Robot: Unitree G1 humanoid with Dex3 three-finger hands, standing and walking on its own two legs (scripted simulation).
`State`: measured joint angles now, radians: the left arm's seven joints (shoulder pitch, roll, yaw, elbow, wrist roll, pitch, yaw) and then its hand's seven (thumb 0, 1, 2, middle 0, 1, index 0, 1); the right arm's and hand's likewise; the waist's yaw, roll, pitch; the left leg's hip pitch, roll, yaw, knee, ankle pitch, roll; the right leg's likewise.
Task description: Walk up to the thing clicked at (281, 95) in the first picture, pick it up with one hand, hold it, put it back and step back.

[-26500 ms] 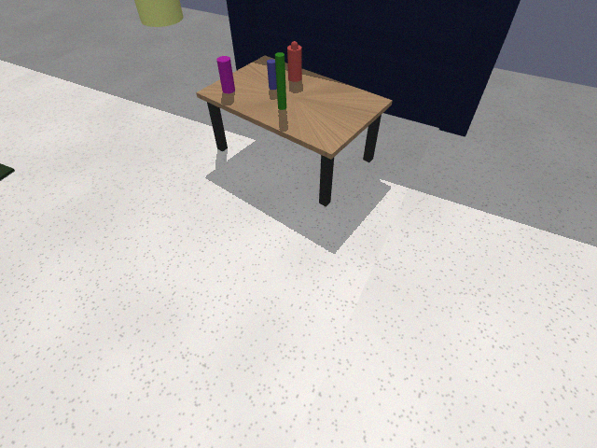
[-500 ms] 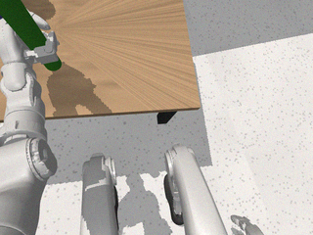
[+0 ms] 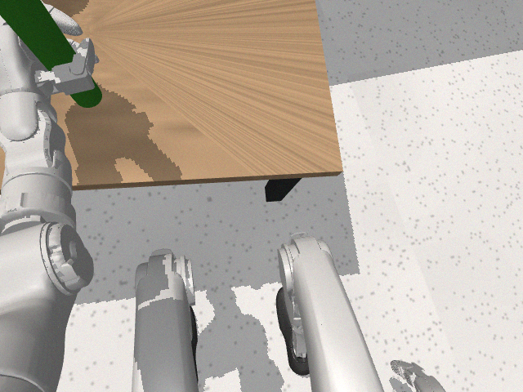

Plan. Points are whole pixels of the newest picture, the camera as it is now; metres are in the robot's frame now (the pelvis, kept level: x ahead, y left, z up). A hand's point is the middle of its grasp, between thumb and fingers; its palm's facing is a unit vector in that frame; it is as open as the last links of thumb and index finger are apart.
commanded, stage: open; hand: left
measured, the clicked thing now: (46, 40) +0.56 +0.22 +0.05
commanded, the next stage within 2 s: withdraw in 0.40 s
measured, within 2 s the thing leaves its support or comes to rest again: neither
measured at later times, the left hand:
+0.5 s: hand (70, 53) +0.56 +0.21 +0.02, palm faces +0.16 -0.99 -0.01, open 11.3 cm
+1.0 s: hand out of the picture +0.57 +0.27 +0.13, palm faces +0.19 -0.98 -0.05, open 16.0 cm
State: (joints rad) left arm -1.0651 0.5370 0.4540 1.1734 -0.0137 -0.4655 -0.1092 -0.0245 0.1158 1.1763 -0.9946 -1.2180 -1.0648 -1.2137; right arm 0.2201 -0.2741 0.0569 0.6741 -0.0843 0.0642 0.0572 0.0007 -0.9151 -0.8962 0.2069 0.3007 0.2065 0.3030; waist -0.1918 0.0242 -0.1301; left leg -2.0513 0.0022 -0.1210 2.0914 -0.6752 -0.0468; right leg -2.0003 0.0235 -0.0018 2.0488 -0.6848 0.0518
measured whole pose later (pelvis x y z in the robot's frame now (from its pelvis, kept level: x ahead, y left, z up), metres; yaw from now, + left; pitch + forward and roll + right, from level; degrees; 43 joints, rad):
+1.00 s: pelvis +0.01 +0.00 +0.07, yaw +0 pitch +35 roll -5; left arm -1.08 0.69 0.48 1.14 -0.05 -0.28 -0.20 -0.01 -0.40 0.18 -0.20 -0.19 -0.20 -0.19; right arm 0.25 -0.27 0.06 0.65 -0.02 0.07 0.01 0.00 -0.92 -0.90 0.21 0.30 0.21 0.30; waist -0.18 0.04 -0.15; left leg -1.83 0.02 -0.11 1.86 -0.65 -0.03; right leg -1.77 0.02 -0.01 1.80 -0.65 0.05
